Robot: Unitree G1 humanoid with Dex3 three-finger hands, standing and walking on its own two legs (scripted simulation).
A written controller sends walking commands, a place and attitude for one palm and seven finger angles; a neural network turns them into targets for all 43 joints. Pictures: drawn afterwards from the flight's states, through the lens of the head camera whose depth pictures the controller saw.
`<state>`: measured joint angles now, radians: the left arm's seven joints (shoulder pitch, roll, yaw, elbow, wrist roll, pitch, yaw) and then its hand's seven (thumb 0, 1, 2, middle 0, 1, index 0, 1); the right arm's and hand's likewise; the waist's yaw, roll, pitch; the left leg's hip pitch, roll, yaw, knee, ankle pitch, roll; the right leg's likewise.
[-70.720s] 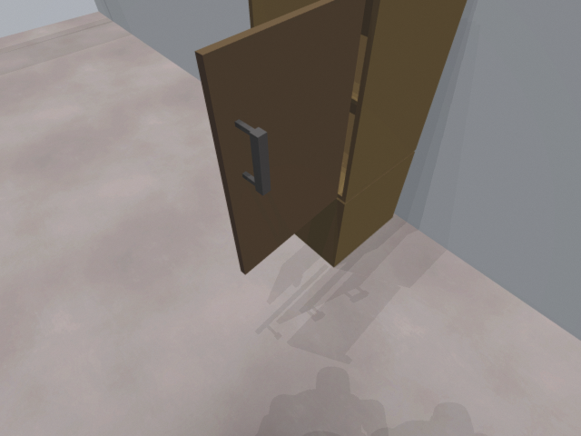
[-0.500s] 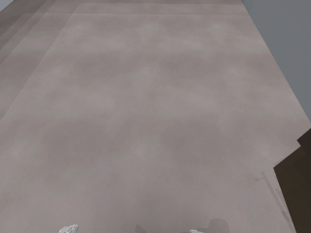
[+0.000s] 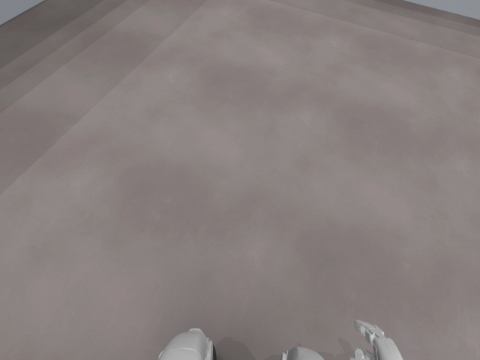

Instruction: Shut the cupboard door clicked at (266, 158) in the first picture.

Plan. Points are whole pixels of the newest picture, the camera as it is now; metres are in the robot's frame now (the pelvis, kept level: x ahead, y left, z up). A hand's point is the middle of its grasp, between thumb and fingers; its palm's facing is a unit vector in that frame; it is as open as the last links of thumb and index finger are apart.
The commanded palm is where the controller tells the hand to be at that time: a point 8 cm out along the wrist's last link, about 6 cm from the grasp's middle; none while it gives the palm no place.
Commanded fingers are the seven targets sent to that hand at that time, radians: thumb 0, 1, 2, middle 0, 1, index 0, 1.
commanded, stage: turn to face it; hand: left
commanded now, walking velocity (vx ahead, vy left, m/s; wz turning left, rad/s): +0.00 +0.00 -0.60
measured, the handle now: out of the picture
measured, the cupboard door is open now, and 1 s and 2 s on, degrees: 12 12 12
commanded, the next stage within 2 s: none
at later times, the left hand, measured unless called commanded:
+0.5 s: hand (162, 309) +0.20 +0.16 -0.15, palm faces -0.18 -0.96 -0.20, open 7.4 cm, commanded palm none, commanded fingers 0.00 0.90 0.90 -0.20 -0.30 -0.20 -0.30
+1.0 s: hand (209, 229) +0.37 +0.10 -0.13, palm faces -0.55 -0.79 -0.28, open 7.4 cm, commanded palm none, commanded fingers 0.00 0.90 0.90 -0.20 -0.30 -0.20 -0.30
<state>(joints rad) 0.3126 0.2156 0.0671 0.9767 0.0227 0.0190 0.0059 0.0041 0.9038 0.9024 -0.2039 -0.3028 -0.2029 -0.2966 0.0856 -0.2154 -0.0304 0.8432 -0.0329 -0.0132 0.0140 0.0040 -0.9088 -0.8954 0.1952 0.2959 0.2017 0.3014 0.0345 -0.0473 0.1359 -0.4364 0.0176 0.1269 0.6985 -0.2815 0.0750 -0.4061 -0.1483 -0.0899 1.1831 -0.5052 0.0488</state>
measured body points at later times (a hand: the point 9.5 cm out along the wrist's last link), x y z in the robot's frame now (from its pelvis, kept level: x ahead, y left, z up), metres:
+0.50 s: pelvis +0.11 +0.00 +0.02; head +0.16 -0.01 +0.46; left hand +0.21 +0.21 -0.14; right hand +0.14 -0.27 -0.12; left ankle +0.12 +0.12 -0.68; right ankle +0.09 -0.13 -0.72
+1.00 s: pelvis +0.13 +0.00 +0.01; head +0.16 -0.04 +0.45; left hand +0.40 +0.14 -0.11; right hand +0.01 -0.24 -0.14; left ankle +0.16 +0.13 -0.69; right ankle +0.06 -0.10 -0.72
